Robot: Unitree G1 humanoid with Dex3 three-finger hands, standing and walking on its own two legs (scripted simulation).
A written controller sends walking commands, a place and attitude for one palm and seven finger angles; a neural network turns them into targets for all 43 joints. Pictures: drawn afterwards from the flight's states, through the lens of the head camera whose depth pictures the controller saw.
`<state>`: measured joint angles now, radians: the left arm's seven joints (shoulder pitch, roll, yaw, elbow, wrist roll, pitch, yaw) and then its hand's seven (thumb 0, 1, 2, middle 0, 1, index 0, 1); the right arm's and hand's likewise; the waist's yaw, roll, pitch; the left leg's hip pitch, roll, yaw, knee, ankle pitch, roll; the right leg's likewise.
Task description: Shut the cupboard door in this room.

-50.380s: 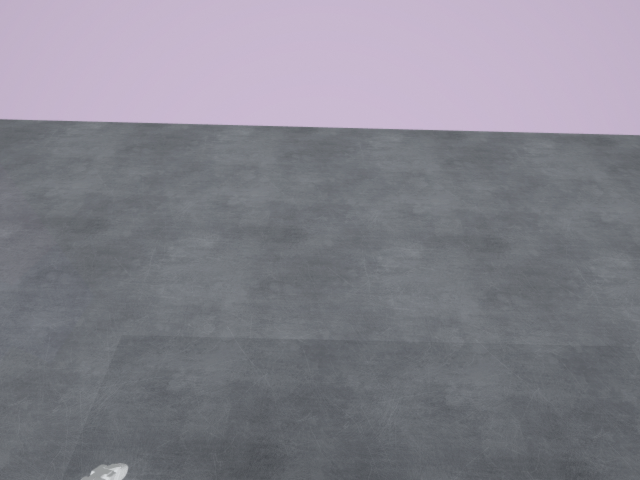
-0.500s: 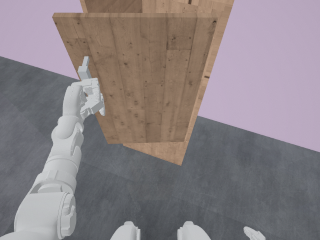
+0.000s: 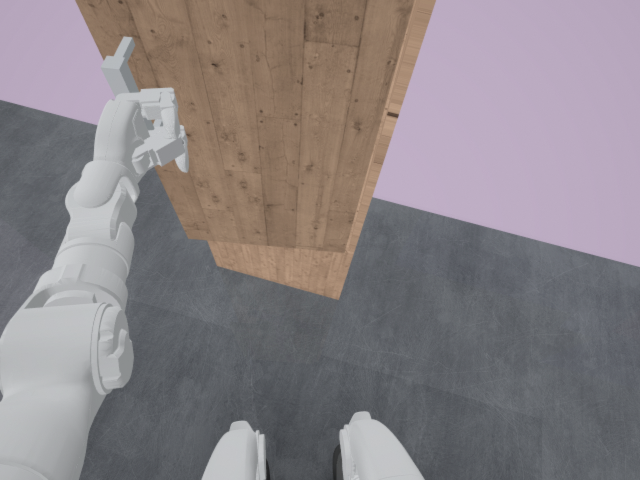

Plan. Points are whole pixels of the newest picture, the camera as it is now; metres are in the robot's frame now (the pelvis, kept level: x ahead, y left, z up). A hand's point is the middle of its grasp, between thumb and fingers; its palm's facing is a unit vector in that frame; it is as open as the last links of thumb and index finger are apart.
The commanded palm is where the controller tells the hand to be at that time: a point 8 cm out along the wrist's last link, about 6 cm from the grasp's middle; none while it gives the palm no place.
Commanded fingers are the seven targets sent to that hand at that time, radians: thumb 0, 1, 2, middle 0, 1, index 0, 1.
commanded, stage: push the door shut along its arc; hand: left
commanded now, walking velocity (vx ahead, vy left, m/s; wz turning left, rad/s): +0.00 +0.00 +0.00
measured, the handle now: (139, 100) +0.58 +0.19 +0.09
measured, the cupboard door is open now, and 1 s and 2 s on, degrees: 11 1 0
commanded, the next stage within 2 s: pull the fist back off the door in 0.96 s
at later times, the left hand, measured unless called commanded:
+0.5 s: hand (216, 100) +0.56 +0.09 +0.10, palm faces -0.30 -0.95 +0.00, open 3.1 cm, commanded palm +0.56 +0.14 +0.09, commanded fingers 0.00 0.90 0.90 -1.30 -1.50 -1.30 -1.50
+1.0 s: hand (228, 89) +0.58 +0.08 +0.10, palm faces -0.37 -0.93 -0.03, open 3.5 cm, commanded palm +0.61 +0.09 +0.09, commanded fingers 0.00 0.90 0.90 -1.30 -1.50 -1.30 -1.50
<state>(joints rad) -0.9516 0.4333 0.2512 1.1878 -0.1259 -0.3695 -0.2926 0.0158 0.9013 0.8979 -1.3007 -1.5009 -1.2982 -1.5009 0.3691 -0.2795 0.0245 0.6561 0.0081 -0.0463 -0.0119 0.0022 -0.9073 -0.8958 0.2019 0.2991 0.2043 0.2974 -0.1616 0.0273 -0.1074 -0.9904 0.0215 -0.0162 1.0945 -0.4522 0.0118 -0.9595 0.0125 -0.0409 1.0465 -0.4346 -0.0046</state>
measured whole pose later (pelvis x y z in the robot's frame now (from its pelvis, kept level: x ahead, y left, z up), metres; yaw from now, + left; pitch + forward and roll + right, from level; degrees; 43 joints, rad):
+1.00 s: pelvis +0.00 +0.00 -0.02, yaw -1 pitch +27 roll -4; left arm -1.36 0.56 0.19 1.36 -0.05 -0.22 -0.39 0.05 0.98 1.00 -1.30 -1.50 -1.30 -1.50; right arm 0.40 -0.28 0.04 0.69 -0.03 -0.08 -0.01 0.00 -0.91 -0.90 0.20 0.30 0.21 0.30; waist -0.27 0.05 -0.09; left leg -1.18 0.03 -0.05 1.19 -0.48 0.01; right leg -1.13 0.03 -0.07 1.11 -0.45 -0.01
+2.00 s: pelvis +0.04 -0.01 +0.02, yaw +0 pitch +19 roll -1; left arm -0.78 0.11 0.17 1.00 0.00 -0.44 0.22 0.02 0.90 0.90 -1.30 -1.50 -1.30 -1.50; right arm 0.36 -0.24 -0.03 0.63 -0.06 0.02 0.08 0.00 -0.91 -0.90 0.20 0.30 0.20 0.30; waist -0.13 0.04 -0.14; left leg -0.84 0.03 0.00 0.97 -0.46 -0.01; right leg -0.83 0.02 -0.02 0.96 -0.46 -0.02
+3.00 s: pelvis +0.04 +0.00 +0.08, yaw +1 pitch -4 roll +0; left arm 0.22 0.28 0.14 -0.13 -0.06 -0.05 0.08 0.02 0.90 0.90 -0.80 -0.95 -0.79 -0.95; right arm 0.16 -0.22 0.06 0.57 0.02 -0.02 -0.07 0.01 -0.91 -0.90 0.20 0.30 0.20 0.30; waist 0.05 0.06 -0.01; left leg -0.12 -0.01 0.00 0.43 -0.25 0.01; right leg -0.11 -0.01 -0.02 0.43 -0.25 0.00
